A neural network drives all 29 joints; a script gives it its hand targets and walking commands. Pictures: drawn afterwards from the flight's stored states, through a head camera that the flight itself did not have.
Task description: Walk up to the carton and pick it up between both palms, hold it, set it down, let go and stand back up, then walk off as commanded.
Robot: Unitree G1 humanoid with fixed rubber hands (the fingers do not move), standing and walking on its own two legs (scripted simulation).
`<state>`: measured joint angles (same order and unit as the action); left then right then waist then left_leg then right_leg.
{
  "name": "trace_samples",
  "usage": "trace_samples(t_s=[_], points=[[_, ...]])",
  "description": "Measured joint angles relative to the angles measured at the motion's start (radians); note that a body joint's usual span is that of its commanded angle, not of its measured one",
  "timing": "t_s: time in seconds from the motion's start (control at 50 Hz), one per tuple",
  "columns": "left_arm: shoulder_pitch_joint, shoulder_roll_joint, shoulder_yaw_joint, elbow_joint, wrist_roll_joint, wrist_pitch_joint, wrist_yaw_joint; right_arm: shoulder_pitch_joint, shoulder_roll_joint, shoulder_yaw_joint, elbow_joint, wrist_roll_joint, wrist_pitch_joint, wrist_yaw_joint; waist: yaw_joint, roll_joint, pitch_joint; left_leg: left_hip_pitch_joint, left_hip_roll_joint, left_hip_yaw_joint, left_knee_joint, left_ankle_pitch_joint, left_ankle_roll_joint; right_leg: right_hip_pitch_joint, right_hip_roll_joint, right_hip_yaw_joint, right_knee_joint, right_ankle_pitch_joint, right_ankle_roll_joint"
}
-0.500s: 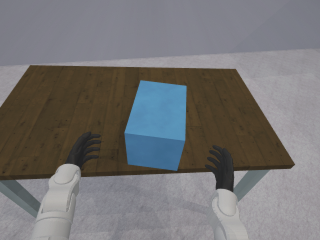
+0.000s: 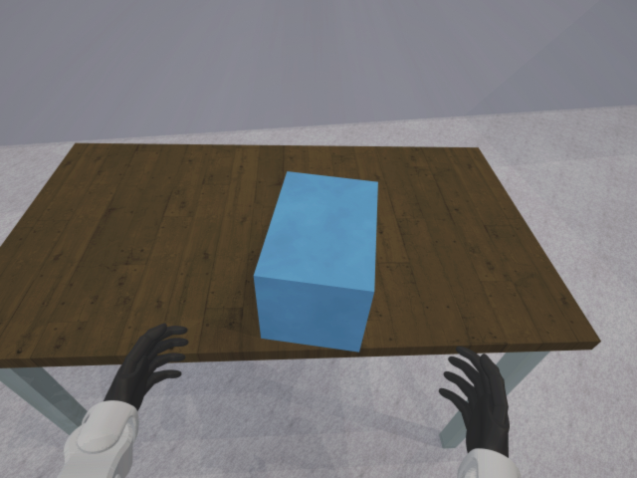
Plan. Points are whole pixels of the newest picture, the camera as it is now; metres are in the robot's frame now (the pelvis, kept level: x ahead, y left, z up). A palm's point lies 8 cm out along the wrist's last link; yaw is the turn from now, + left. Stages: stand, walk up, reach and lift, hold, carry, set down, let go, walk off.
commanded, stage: set down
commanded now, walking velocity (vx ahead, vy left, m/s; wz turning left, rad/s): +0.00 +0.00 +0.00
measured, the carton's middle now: (321, 257) +0.46 +0.00 +0.00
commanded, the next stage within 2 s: let go in 1.44 s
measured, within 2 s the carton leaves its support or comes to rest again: neither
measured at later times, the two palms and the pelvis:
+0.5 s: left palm (141, 391) +0.23 +0.22 +0.02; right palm (484, 428) +0.18 -0.17 +0.03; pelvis +0.01 +0.00 +0.00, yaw +0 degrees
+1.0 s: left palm (148, 413) +0.22 +0.22 -0.01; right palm (479, 443) +0.17 -0.18 +0.00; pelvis +0.02 +0.00 +0.00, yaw +0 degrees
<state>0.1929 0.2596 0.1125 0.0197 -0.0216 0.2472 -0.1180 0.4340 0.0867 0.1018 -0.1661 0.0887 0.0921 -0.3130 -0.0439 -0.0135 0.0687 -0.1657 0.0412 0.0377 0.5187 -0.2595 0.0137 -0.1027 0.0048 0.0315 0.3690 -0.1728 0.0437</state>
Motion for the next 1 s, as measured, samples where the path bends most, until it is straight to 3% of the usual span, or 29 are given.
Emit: trace_samples(t_s=[0.12,0.48,0.68,1.0], points=[[0.021,0.0,-0.024,-0.001,0.0,0.0,0.0,0.002,-0.038,0.0,-0.002,0.0,0.028,0.042,0.006,0.013,0.0,0.004,0.0,0.0,0.0,0.0,0.0,0.004,0.0,0.0,0.0,0.0,-0.001],[0.021,0.0,-0.042,-0.002,-0.009,-0.001,0.002,0.002,-0.083,0.0,-0.002,0.0,0.051,0.103,0.006,0.024,0.004,0.009,0.0,0.0,-0.011,-0.006,0.0,0.004,0.0,0.0,0.0,-0.012,-0.004],[0.053,-0.008,-0.042,-0.001,-0.009,-0.001,0.002,0.002,-0.094,0.0,0.038,0.0,-0.001,0.123,0.006,0.02,0.019,0.016,0.0,0.001,-0.018,-0.011,0.0,0.007,0.001,0.0,0.0,-0.022,-0.008],[0.07,-0.033,-0.05,0.075,-0.009,-0.023,0.014,0.002,-0.123,-0.001,0.195,0.0,-0.108,0.17,0.006,0.029,0.028,0.023,0.0,0.001,-0.019,-0.016,-0.001,0.014,0.001,0.0,0.0,-0.027,-0.009]])
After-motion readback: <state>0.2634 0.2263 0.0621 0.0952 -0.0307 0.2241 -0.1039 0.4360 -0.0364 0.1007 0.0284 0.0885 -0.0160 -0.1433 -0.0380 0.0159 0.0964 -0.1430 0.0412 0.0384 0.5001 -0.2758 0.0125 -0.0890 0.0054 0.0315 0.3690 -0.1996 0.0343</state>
